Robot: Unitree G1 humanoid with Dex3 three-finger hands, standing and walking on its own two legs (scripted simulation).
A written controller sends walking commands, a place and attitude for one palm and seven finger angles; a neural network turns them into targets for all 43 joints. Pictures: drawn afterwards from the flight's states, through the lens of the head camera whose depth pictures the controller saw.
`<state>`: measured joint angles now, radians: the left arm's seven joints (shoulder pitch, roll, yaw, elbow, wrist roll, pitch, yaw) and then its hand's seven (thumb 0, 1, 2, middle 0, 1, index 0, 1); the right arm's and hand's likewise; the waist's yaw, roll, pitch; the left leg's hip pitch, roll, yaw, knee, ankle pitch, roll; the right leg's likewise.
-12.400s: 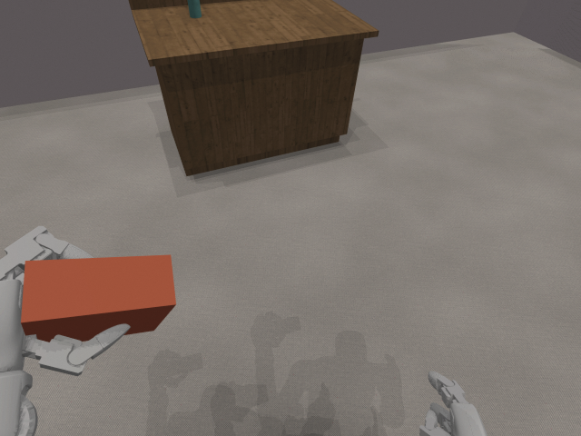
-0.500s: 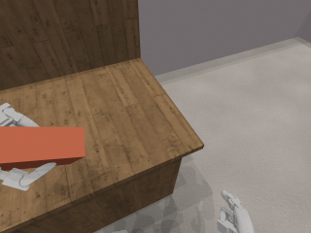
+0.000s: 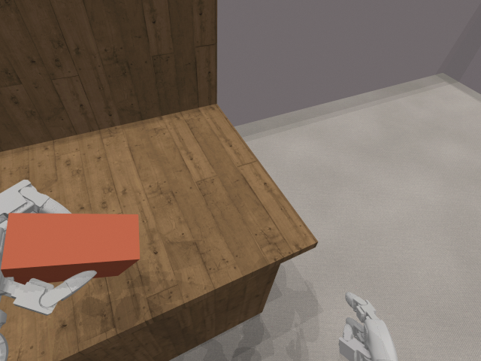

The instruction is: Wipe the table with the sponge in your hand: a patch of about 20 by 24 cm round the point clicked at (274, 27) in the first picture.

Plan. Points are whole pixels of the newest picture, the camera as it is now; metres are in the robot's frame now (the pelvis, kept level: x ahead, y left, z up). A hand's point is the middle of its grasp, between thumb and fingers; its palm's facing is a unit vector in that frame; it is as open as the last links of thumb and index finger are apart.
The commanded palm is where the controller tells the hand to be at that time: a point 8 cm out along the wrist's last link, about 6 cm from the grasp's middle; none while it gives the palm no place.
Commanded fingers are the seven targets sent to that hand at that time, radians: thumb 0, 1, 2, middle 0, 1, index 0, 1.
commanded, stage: come to a stop and stand still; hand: left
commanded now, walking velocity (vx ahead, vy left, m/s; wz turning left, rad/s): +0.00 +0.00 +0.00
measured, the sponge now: (92, 249) +0.22 +0.20 +0.14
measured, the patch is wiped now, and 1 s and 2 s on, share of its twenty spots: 0.00 0.00 0.00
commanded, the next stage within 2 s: look again from close up in 0.92 s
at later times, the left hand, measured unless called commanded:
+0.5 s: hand (10, 250) +0.21 +0.29 +0.15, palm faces +0.40 -0.82 -0.42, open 9.6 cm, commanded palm +0.14 +0.30 +0.17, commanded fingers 0.00 0.10 1.30 -1.20 -1.60 -1.20 -1.60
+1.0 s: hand out of the picture +0.18 +0.30 +0.15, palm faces +0.40 -0.84 -0.37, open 9.6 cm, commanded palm +0.11 +0.32 +0.17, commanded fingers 0.00 0.10 1.30 -1.20 -1.60 -1.20 -1.60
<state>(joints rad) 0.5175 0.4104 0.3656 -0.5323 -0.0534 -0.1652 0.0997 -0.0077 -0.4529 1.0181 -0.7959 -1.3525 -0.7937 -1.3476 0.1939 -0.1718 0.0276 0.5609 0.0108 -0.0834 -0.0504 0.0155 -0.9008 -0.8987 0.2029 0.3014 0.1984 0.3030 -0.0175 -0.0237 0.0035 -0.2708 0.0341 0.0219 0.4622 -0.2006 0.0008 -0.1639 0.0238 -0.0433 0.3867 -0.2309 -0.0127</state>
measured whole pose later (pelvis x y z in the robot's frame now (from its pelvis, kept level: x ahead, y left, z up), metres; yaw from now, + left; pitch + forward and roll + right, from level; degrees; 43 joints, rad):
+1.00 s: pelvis -0.03 +0.04 -0.01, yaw +3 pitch +1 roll -2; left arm 0.42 0.43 0.36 -0.49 -0.08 -0.26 0.11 -0.01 -0.45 1.02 -0.79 -1.36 -0.79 -1.35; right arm 0.16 -0.20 0.02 0.60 0.02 -0.18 0.02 0.02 -0.90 -0.90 0.20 0.30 0.20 0.30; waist 0.05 -0.04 0.09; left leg -0.35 -0.04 0.00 0.49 -0.16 0.05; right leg -0.24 -0.05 -0.07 0.45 -0.22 0.04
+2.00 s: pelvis -0.03 -0.02 -0.02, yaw +3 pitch -1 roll -1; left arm 0.36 0.53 0.34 -0.31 0.17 0.00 -0.01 -0.01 -0.45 1.02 -0.79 -1.36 -0.79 -1.35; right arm 0.17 -0.25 0.01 0.62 0.00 -0.09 -0.10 0.02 -0.90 -0.90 0.20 0.30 0.20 0.30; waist 0.07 0.07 0.01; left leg -0.38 0.02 -0.04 0.65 -0.25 -0.02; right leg -0.28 0.02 -0.09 0.64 -0.34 -0.04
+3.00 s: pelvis -0.01 +0.01 +0.00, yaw +1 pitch -3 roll +0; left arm 0.21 0.50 0.00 -0.22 0.78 0.34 0.05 -0.01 -0.45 1.03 -0.79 -1.36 -0.79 -1.35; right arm 0.02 -0.24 0.04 0.66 0.03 0.03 -0.08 0.02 -0.90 -0.90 0.20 0.30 0.20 0.30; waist 0.12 0.10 0.02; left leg -0.21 0.00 0.02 0.44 -0.18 0.02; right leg -0.13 0.00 -0.03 0.43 -0.25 -0.01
